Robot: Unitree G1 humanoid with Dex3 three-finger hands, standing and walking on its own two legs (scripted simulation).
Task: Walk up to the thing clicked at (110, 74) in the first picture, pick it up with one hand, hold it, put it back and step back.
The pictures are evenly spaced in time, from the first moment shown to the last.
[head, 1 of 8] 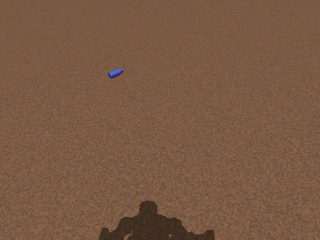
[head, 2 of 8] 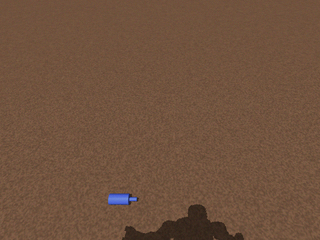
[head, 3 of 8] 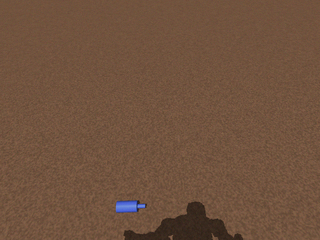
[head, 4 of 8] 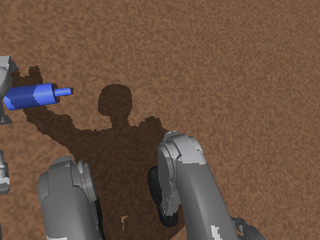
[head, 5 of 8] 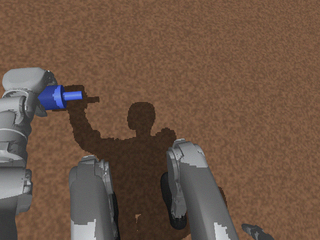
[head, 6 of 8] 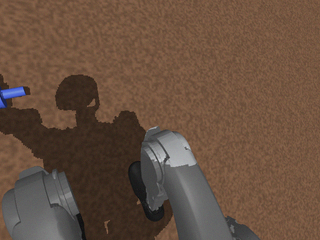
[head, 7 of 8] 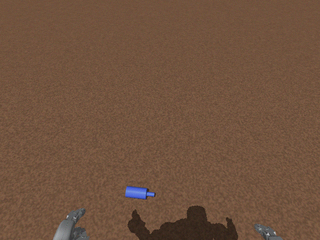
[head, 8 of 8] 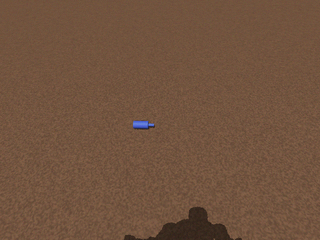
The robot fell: no
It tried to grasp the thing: yes
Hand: left
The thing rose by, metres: 0.68
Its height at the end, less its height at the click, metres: +0.00
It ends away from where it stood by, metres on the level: 0.01
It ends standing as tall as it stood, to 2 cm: yes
